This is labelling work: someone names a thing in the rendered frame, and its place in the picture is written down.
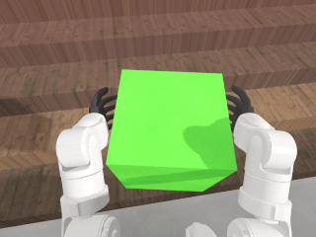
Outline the left robot forearm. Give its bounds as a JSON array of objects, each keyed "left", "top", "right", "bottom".
[{"left": 55, "top": 113, "right": 110, "bottom": 237}]

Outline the robot right thigh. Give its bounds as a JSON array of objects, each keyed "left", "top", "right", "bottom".
[{"left": 185, "top": 223, "right": 217, "bottom": 237}]

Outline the robot left upper arm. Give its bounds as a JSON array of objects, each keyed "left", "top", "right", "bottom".
[{"left": 64, "top": 214, "right": 120, "bottom": 237}]

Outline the carton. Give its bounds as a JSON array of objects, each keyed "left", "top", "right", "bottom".
[{"left": 106, "top": 69, "right": 238, "bottom": 192}]

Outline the robot left hand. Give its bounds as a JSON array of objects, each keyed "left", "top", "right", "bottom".
[{"left": 89, "top": 87, "right": 118, "bottom": 130}]

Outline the robot right upper arm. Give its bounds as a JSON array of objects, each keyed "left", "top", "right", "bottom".
[{"left": 226, "top": 217, "right": 287, "bottom": 237}]

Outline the right robot forearm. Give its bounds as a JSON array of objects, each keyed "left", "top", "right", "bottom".
[{"left": 233, "top": 113, "right": 297, "bottom": 237}]

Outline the robot right hand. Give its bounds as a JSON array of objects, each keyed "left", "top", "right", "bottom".
[{"left": 225, "top": 85, "right": 254, "bottom": 133}]

